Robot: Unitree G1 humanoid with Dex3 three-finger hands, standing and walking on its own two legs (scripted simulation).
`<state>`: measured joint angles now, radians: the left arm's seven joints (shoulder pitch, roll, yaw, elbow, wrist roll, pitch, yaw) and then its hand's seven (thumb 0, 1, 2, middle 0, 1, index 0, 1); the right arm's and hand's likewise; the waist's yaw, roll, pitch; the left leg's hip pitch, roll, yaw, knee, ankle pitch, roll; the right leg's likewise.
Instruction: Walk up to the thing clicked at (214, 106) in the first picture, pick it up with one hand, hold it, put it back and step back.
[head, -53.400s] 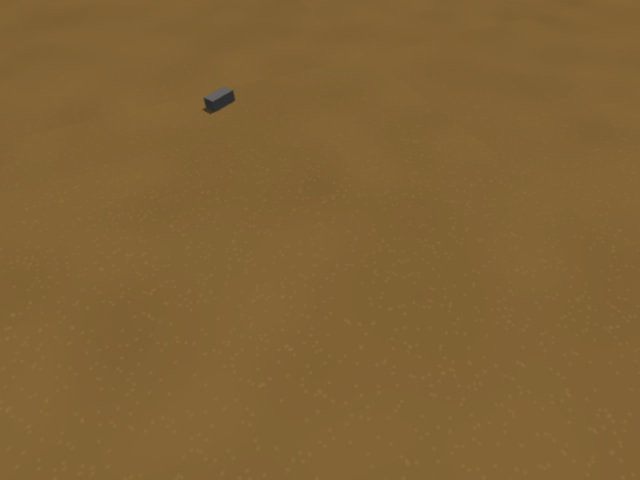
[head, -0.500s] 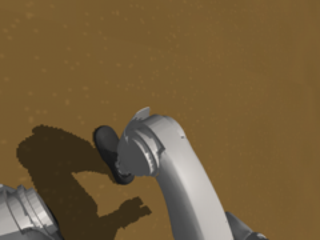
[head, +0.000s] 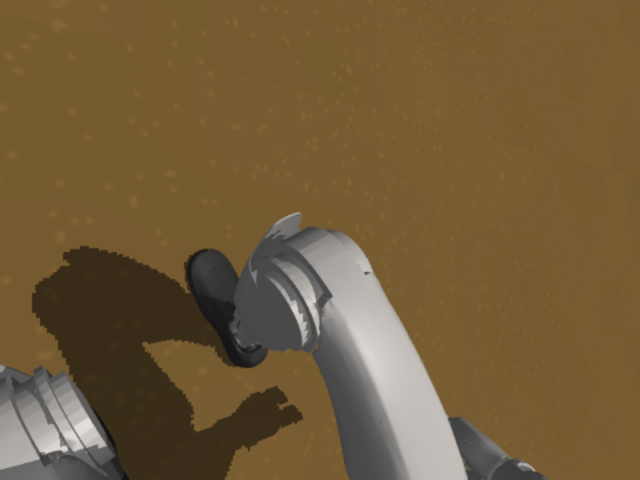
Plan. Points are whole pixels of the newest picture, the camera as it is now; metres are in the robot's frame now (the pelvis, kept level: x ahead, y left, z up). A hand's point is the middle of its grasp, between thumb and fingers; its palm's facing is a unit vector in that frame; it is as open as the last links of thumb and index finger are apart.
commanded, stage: close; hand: left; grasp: from above
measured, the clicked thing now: out of the picture +0.55 +0.31 -0.31
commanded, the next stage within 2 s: settle in 1.16 s
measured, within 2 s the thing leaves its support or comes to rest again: neither
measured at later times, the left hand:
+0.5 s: hand out of the picture +0.54 +0.29 -0.27, palm faces -0.43 -0.14 -0.89, open 10.4 cm
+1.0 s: hand out of the picture +0.54 +0.29 -0.27, palm faces -0.43 -0.14 -0.89, open 10.5 cm
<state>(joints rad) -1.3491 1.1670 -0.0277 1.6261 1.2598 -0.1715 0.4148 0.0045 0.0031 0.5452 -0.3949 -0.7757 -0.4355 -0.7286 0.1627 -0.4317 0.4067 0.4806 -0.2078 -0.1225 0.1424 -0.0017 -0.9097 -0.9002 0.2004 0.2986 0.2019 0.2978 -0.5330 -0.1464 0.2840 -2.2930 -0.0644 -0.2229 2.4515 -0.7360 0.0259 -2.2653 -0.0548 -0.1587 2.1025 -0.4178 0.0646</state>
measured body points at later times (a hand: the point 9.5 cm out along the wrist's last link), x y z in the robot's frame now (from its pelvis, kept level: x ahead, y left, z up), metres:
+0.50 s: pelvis +0.00 +0.00 +0.00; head +0.33 +0.12 +0.28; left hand +0.56 +0.29 -0.22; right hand +0.01 -0.25 -0.02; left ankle +0.06 +0.11 -0.31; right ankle +0.18 -0.13 -0.31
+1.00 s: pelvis +0.00 +0.00 +0.00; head +0.33 +0.12 +0.28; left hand +0.56 +0.29 -0.22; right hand +0.02 -0.25 -0.02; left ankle +0.06 +0.10 -0.31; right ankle +0.18 -0.13 -0.31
